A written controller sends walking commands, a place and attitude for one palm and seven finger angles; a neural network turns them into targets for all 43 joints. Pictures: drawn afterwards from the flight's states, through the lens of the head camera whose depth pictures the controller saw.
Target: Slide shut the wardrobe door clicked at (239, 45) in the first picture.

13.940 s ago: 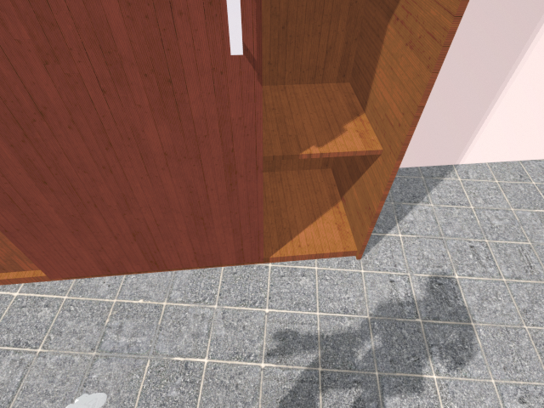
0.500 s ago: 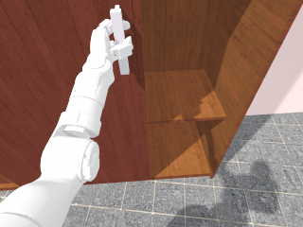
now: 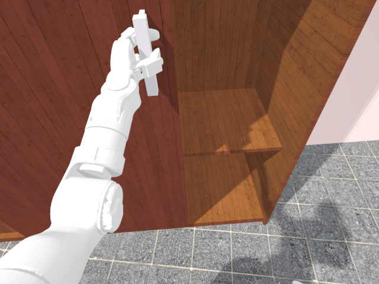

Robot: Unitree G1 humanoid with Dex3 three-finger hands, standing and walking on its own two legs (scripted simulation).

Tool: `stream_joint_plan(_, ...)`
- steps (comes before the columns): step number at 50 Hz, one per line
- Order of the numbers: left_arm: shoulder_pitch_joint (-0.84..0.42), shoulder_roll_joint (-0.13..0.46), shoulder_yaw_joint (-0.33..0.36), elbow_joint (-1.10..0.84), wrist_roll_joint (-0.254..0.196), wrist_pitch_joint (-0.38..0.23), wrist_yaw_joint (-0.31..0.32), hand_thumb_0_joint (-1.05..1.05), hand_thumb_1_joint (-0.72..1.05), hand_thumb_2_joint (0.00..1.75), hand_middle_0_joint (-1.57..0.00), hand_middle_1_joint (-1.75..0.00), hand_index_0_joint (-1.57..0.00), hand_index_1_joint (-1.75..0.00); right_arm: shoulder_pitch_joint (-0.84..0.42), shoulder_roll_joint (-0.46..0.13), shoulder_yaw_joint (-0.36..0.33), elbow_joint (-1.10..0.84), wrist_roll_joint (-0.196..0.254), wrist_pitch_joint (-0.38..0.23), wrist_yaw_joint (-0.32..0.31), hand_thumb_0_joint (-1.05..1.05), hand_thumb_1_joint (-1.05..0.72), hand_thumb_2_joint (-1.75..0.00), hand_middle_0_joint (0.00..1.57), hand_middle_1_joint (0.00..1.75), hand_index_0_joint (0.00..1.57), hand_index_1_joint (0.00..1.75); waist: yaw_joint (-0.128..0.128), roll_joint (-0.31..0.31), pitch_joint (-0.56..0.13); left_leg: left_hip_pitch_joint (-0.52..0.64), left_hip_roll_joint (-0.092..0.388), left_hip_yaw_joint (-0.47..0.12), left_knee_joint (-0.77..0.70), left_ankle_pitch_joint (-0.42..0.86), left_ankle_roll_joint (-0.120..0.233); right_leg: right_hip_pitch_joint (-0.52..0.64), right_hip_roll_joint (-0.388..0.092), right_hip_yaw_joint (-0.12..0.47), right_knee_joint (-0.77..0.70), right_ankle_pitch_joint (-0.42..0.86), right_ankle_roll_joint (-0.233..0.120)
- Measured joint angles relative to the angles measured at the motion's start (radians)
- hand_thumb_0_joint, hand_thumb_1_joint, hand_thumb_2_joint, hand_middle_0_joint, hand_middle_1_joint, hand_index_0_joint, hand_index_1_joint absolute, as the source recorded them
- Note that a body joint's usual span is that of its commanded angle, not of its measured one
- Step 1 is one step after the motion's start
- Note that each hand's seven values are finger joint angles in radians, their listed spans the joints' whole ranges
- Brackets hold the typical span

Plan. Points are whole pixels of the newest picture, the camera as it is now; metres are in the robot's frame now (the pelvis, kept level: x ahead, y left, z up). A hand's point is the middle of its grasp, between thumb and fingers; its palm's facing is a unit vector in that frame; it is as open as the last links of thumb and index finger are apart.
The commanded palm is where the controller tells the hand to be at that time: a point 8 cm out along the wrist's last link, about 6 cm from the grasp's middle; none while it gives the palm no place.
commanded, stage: grip the handle and tug to test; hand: left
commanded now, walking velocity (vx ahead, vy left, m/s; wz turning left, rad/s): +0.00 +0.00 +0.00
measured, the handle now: (147, 54) +0.52 +0.09 +0.25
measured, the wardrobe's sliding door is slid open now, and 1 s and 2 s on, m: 0.41 0.41 0.40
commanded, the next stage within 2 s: tug the door sideways, standing still in 0.24 s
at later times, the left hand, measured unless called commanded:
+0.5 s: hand (156, 62) +0.46 +0.06 +0.26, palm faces +0.06 -1.00 +0.01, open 5.9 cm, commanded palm +0.44 +0.09 +0.26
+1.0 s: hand (158, 63) +0.46 +0.06 +0.26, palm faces +0.12 -0.99 -0.07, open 6.0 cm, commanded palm +0.44 +0.05 +0.26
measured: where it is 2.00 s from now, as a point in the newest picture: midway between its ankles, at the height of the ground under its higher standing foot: outside the picture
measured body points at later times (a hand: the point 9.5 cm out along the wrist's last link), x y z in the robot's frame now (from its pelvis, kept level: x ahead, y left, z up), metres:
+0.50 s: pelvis +0.03 -0.01 +0.00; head +0.03 -0.03 +0.45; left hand +0.46 +0.11 +0.26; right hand +0.19 -0.25 -0.11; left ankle +0.01 +0.11 -0.74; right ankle -0.05 -0.09 -0.74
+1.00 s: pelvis +0.00 +0.00 -0.01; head +0.02 -0.01 +0.44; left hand +0.45 +0.11 +0.26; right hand +0.12 -0.22 -0.14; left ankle +0.01 +0.11 -0.74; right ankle -0.05 -0.09 -0.74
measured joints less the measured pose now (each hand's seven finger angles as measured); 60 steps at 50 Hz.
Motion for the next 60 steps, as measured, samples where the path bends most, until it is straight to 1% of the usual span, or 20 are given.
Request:
stream_joint_plan(8, 0.067, 0.001, -0.002, -0.113, -0.01, 0.04, -0.007, -0.01, 0.7, 0.77, -0.36, -1.4, -0.36, -1.36, -0.018, -0.002, 0.0, -0.023, 0.006, 0.022, 0.003, 0.01, -0.91, -0.9, 0.2, 0.3, 0.2, 0.3, 0.001, 0.003, -0.001, 0.021, 0.001, 0.004, -0.009, -0.008, -0.004, 0.02, 0.002, 0.005, -0.012, -0.005, -0.002)
stream_joint_plan(18, 0.205, -0.011, -0.01, -0.348, -0.023, 0.115, -0.005, -0.02, 0.73, 0.75, -0.32, -1.4, -0.3, -1.34, -0.069, -0.002, -0.001, -0.067, 0.008, 0.065, 0.017, 0.01, -0.91, -0.9, 0.2, 0.3, 0.2, 0.3, 0.002, 0.006, -0.009, 0.048, -0.002, 0.007, -0.008, -0.029, -0.004, 0.05, -0.001, 0.013, -0.018, -0.024, -0.002)
stream_joint_plan(21, 0.211, -0.025, -0.025, -0.386, -0.025, 0.145, -0.002, -0.02, 0.72, 0.76, -0.32, -1.4, -0.31, -1.34, -0.086, -0.004, -0.001, -0.068, 0.009, 0.073, 0.016, 0.01, -0.91, -0.9, 0.2, 0.3, 0.2, 0.3, 0.014, 0.002, -0.01, 0.05, -0.005, -0.003, 0.001, -0.041, -0.005, 0.057, -0.002, 0.006, -0.015, -0.035, -0.003)
stream_joint_plan(25, 0.152, -0.058, -0.058, -0.36, -0.018, 0.185, 0.019, -0.01, 0.7, 0.79, -0.34, -1.4, -0.33, -1.35, -0.107, -0.009, -0.006, -0.047, 0.003, 0.08, 0.014, 0.01, -0.91, -0.9, 0.2, 0.3, 0.2, 0.3, 0.04, -0.005, -0.007, 0.031, -0.01, -0.032, 0.025, -0.057, -0.011, 0.051, -0.005, -0.022, 0.003, -0.053, -0.004)
stream_joint_plan(28, 0.11, -0.082, -0.076, -0.322, -0.012, 0.194, 0.042, -0.01, 0.69, 0.81, -0.35, -1.4, -0.35, -1.37, -0.12, -0.01, -0.01, -0.037, -0.002, 0.085, 0.016, 0.01, -0.91, -0.9, 0.2, 0.3, 0.2, 0.3, 0.054, -0.007, -0.008, 0.015, -0.016, -0.049, 0.037, -0.055, -0.008, 0.037, -0.009, -0.038, 0.022, -0.055, -0.001)
stream_joint_plan(33, 0.061, -0.101, -0.103, -0.247, -0.002, 0.161, 0.072, -0.01, 0.69, 0.83, -0.36, -1.39, -0.34, -1.38, -0.125, 0.003, -0.012, -0.035, -0.006, 0.079, 0.022, 0.01, -0.91, -0.9, 0.2, 0.3, 0.2, 0.3, 0.061, -0.012, -0.007, -0.002, -0.025, -0.067, 0.049, -0.055, -0.01, 0.023, -0.015, -0.049, 0.044, -0.066, -0.003)
stream_joint_plan(41, -0.017, -0.102, -0.14, -0.123, -0.001, 0.092, 0.101, -0.03, 0.72, 0.81, -0.35, -1.39, -0.28, -1.39, -0.096, 0.027, -0.008, -0.018, -0.007, 0.059, 0.034, 0.01, -0.91, -0.9, 0.2, 0.3, 0.2, 0.3, 0.06, -0.012, 0.007, -0.036, -0.033, -0.076, 0.074, -0.047, -0.005, -0.005, -0.021, -0.053, 0.066, -0.069, -0.002)
stream_joint_plan(49, -0.101, -0.101, -0.175, 0.002, -0.011, 0.029, 0.132, -0.04, 0.74, 0.79, -0.34, -1.38, -0.23, -1.4, -0.041, 0.035, -0.01, 0.032, -0.007, 0.017, 0.045, 0.01, -0.91, -0.9, 0.2, 0.3, 0.2, 0.3, 0.056, -0.009, 0.017, -0.076, -0.039, -0.079, 0.09, -0.034, 0.003, -0.045, -0.027, -0.057, 0.087, -0.061, 0.006)
stream_joint_plan(60, -0.172, -0.09, -0.186, 0.129, -0.025, -0.038, 0.145, -0.04, 0.75, 0.78, -0.33, -1.38, -0.22, -1.4, 0.011, 0.026, -0.015, 0.078, -0.007, -0.054, 0.049, 0.01, -0.91, -0.9, 0.2, 0.3, 0.2, 0.3, 0.041, -0.011, 0.019, -0.107, -0.04, -0.072, 0.096, -0.019, 0.011, -0.081, -0.03, -0.05, 0.098, -0.046, 0.015)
